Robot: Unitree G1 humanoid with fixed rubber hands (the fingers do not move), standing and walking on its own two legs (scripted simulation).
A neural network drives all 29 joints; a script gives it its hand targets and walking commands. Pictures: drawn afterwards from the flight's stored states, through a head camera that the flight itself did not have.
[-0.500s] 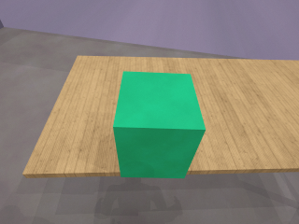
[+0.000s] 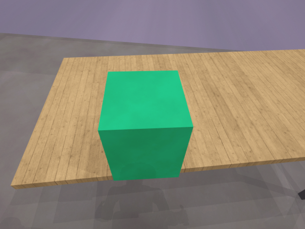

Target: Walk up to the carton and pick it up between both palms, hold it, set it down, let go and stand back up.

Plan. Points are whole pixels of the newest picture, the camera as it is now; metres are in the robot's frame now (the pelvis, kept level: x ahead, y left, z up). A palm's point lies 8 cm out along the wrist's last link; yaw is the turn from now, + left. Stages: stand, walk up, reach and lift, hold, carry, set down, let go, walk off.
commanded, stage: walk up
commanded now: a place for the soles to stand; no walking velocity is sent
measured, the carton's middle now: (144, 126) +0.40 +0.03 +0.05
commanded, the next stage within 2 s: reach and lift in 1.84 s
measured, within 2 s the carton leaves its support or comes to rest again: neither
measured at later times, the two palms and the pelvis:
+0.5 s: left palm out of the picture +0.04 +0.27 -0.11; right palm out of the picture +0.01 -0.28 -0.12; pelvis -0.06 +0.00 -0.01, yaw -4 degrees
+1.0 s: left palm out of the picture +0.01 +0.26 -0.12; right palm out of the picture -0.02 -0.26 -0.12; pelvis -0.06 +0.00 +0.00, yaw -2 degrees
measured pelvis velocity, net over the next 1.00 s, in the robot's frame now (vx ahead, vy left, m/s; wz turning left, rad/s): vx -0.06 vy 0.00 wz -0.04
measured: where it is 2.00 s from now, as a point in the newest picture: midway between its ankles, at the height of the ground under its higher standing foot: outside the picture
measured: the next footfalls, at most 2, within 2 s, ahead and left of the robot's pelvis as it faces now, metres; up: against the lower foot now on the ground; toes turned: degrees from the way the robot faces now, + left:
none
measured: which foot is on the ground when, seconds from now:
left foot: down 0.00-1.00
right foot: down 0.00-1.00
